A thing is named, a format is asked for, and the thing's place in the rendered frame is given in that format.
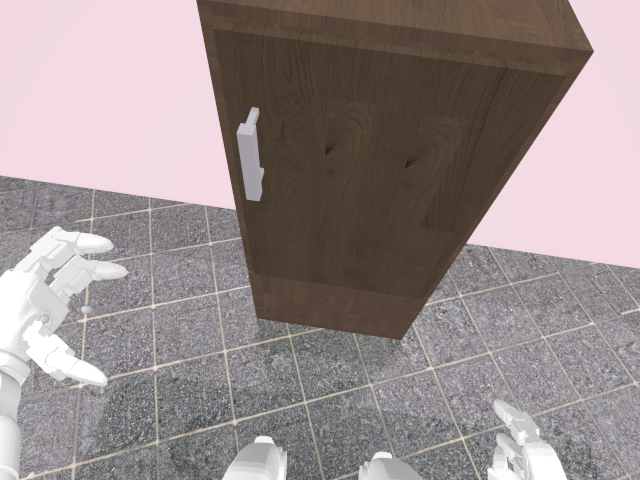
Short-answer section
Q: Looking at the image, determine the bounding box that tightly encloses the right robot shin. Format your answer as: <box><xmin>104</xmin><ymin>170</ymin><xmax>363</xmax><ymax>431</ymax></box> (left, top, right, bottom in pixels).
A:
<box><xmin>372</xmin><ymin>452</ymin><xmax>393</xmax><ymax>460</ymax></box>

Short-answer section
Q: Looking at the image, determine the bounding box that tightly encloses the robot right hand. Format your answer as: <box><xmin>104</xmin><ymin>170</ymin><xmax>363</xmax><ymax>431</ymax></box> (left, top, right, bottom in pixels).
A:
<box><xmin>487</xmin><ymin>399</ymin><xmax>567</xmax><ymax>480</ymax></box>

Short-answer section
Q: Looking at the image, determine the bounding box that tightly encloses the left robot forearm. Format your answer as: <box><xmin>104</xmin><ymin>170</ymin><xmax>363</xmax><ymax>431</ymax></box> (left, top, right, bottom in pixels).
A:
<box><xmin>0</xmin><ymin>349</ymin><xmax>31</xmax><ymax>480</ymax></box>

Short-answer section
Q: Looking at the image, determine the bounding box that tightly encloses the robot left hand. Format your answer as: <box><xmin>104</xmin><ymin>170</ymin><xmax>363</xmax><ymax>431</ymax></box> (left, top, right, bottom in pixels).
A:
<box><xmin>0</xmin><ymin>226</ymin><xmax>128</xmax><ymax>387</ymax></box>

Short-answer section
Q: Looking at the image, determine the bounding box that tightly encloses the robot left thigh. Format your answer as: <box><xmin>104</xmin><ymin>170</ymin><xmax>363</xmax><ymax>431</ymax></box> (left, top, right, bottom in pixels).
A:
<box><xmin>222</xmin><ymin>442</ymin><xmax>287</xmax><ymax>480</ymax></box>

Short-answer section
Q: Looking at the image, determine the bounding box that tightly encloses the cupboard door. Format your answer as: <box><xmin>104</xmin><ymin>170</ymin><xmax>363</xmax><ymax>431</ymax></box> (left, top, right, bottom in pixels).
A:
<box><xmin>213</xmin><ymin>21</ymin><xmax>567</xmax><ymax>300</ymax></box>

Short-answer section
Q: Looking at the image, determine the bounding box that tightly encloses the handle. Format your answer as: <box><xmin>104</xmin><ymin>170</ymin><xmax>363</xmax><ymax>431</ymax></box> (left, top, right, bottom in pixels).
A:
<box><xmin>237</xmin><ymin>107</ymin><xmax>264</xmax><ymax>201</ymax></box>

